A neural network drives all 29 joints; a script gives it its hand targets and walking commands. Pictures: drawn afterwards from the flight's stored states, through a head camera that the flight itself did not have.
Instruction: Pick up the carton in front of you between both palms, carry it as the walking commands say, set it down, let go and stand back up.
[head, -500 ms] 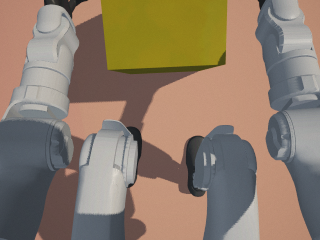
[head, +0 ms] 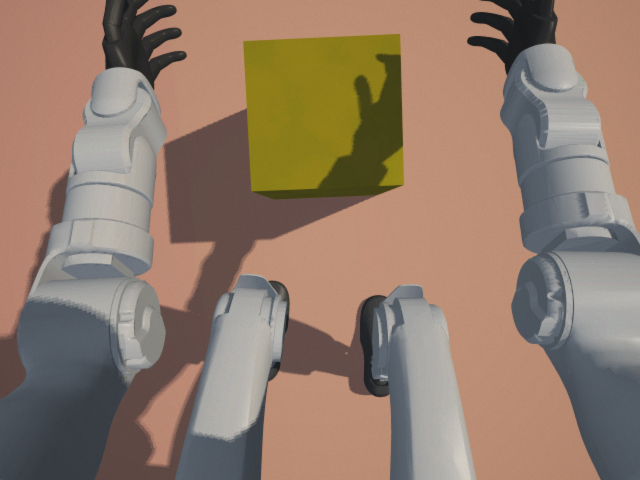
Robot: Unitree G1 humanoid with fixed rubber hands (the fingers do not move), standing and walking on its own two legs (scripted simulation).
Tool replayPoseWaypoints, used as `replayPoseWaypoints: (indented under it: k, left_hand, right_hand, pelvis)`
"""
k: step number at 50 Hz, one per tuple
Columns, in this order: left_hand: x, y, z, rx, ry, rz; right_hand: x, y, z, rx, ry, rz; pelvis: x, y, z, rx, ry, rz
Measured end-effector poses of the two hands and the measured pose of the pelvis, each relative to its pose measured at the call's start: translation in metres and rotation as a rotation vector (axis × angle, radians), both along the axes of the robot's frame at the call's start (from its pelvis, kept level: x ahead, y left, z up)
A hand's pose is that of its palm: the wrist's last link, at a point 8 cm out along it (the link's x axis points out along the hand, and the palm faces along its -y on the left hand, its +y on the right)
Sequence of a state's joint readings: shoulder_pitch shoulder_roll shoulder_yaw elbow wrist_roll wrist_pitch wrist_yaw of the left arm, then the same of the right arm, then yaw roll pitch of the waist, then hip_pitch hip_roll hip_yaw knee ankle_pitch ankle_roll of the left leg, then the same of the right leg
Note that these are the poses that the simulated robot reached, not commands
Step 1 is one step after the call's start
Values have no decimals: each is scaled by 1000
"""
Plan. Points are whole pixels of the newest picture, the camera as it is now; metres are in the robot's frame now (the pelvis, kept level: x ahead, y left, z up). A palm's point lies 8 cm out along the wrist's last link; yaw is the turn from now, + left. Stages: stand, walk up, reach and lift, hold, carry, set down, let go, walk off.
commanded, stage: set down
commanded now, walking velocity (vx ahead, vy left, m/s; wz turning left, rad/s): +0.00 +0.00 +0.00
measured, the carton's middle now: (324, 133) +0.52 +0.02 -0.37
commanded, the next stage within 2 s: let go in 0.40 s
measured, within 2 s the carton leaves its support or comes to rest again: neither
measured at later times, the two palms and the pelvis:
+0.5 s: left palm out of the picture +0.51 +0.22 +0.04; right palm out of the picture +0.55 -0.18 +0.04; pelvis +0.03 +0.00 +0.14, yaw -1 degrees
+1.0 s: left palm out of the picture +0.37 +0.24 +0.15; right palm out of the picture +0.39 -0.21 +0.14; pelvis +0.09 +0.01 +0.24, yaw -1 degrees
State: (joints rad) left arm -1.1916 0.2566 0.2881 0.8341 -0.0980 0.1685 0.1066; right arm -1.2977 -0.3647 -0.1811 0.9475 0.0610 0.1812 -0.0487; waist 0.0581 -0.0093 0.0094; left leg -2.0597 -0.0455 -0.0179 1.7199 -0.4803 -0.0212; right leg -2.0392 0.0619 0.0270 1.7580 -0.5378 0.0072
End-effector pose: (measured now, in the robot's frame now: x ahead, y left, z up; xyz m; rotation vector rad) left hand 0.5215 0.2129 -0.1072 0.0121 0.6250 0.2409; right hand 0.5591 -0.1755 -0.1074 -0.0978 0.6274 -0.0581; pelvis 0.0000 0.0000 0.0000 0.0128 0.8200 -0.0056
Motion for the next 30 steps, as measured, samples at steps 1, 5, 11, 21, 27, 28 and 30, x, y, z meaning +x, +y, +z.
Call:
replayPoseWaypoints:
  k: [1, 5, 11, 21, 27, 28, 30]
  left_hand:
    - [0, 1, 6, 0, 0, 0]
    - [-1, 3, 32, 0, 0, -3]
    - [-2, 5, 71, -4, -1, -7]
    - [-5, 5, 129, -3, 1, -19]
    - [-14, 4, 151, 27, 28, -70]
    - [-17, 4, 154, 36, 38, -84]
    - [-27, 5, 160, 55, 63, -116]
  right_hand:
    - [0, 0, 6, 0, 0, 1]
    - [0, -2, 32, 2, 2, 6]
    - [0, -4, 72, 7, 4, 11]
    - [-2, -5, 131, 6, 8, 18]
    - [-16, -8, 153, -36, 31, 16]
    - [-21, -10, 156, -48, 38, 13]
    - [-34, -12, 161, -69, 55, 6]
  pelvis:
    - [1, 0, 5, 0, 3, 0]
    - [5, -1, 28, 0, 10, 0]
    - [12, -1, 64, -1, 16, 0]
    - [22, 0, 120, -5, 3, -1]
    - [31, 2, 148, -10, -17, -3]
    - [33, 2, 153, -11, -23, -4]
    - [38, 3, 163, -13, -39, -5]
